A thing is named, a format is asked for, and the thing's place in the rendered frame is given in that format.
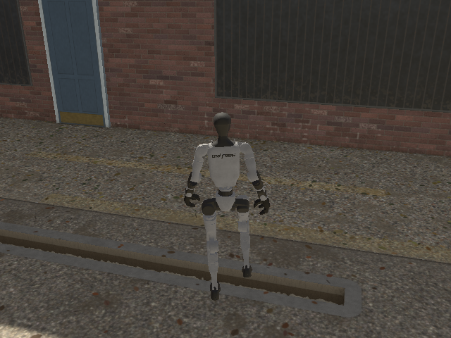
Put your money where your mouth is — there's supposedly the robot right shin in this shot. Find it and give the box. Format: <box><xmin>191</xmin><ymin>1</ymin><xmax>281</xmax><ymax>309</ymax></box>
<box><xmin>240</xmin><ymin>220</ymin><xmax>250</xmax><ymax>269</ymax></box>

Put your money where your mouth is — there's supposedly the right robot hand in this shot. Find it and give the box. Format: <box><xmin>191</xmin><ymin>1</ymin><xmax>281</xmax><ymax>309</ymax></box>
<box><xmin>254</xmin><ymin>198</ymin><xmax>270</xmax><ymax>215</ymax></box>

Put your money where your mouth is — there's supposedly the right robot forearm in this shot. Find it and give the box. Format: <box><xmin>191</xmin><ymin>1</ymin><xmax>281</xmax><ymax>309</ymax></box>
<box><xmin>252</xmin><ymin>170</ymin><xmax>268</xmax><ymax>201</ymax></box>

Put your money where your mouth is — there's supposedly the left robot upper arm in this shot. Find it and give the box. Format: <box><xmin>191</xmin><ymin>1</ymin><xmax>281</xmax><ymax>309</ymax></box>
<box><xmin>190</xmin><ymin>144</ymin><xmax>209</xmax><ymax>182</ymax></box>

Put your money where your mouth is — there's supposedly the left robot hand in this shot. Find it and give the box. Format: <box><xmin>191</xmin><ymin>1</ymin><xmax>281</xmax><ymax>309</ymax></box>
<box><xmin>184</xmin><ymin>194</ymin><xmax>200</xmax><ymax>207</ymax></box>

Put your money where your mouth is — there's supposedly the right robot upper arm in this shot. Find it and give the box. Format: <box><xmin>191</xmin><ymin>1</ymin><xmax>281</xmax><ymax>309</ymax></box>
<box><xmin>238</xmin><ymin>142</ymin><xmax>259</xmax><ymax>182</ymax></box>

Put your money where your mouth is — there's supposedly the left robot forearm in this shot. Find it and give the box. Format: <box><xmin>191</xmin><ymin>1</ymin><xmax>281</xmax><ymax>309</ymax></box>
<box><xmin>185</xmin><ymin>172</ymin><xmax>197</xmax><ymax>197</ymax></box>

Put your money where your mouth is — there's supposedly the robot head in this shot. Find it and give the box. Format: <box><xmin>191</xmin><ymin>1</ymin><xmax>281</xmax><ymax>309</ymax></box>
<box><xmin>211</xmin><ymin>112</ymin><xmax>235</xmax><ymax>147</ymax></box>

